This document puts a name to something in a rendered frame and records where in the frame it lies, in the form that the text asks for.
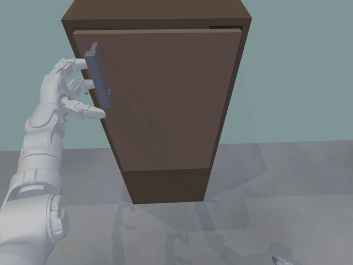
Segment robot left forearm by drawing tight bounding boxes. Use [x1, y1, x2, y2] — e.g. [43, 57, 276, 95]
[0, 103, 67, 213]

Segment handle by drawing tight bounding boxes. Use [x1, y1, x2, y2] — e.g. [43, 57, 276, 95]
[84, 43, 112, 108]

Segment cupboard door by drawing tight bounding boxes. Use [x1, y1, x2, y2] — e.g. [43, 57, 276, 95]
[73, 29, 242, 171]

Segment left robot hand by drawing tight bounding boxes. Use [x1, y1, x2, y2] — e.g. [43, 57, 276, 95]
[39, 58, 106, 120]

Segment left robot upper arm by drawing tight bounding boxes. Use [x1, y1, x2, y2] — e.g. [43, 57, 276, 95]
[0, 193, 69, 265]

